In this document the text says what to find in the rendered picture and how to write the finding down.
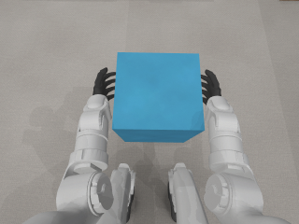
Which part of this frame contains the left robot upper arm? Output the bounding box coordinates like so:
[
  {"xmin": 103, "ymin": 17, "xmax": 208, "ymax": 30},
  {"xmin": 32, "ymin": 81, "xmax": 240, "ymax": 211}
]
[{"xmin": 22, "ymin": 171, "xmax": 114, "ymax": 224}]

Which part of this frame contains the robot right hand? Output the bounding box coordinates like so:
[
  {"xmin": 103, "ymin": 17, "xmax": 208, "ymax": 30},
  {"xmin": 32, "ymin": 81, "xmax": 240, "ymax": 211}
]
[{"xmin": 201, "ymin": 69, "xmax": 221, "ymax": 105}]

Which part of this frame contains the left robot forearm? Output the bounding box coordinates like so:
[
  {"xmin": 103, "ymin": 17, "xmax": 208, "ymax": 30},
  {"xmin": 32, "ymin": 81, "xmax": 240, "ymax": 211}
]
[{"xmin": 56, "ymin": 94, "xmax": 112, "ymax": 207}]

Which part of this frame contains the carton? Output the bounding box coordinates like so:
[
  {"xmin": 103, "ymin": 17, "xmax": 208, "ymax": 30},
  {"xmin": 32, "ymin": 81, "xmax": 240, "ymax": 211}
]
[{"xmin": 112, "ymin": 52, "xmax": 205, "ymax": 143}]

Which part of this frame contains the robot left hand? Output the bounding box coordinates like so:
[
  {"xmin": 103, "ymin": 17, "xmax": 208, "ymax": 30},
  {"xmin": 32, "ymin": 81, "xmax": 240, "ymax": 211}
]
[{"xmin": 93, "ymin": 67, "xmax": 116, "ymax": 100}]

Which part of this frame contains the right robot forearm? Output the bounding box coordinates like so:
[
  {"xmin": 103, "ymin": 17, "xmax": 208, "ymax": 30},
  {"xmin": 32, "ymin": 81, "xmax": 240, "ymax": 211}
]
[{"xmin": 205, "ymin": 95, "xmax": 263, "ymax": 197}]

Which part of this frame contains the right robot upper arm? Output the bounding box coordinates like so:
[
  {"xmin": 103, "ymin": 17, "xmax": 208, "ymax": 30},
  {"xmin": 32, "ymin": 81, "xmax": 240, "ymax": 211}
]
[{"xmin": 204, "ymin": 172, "xmax": 291, "ymax": 224}]

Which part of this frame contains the right robot shin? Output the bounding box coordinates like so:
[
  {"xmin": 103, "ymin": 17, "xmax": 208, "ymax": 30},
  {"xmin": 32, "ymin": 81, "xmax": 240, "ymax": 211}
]
[{"xmin": 171, "ymin": 162, "xmax": 193, "ymax": 213}]

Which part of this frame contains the left robot thigh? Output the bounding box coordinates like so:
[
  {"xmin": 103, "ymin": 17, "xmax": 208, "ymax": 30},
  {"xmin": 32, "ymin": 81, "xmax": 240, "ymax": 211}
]
[{"xmin": 96, "ymin": 167, "xmax": 136, "ymax": 224}]

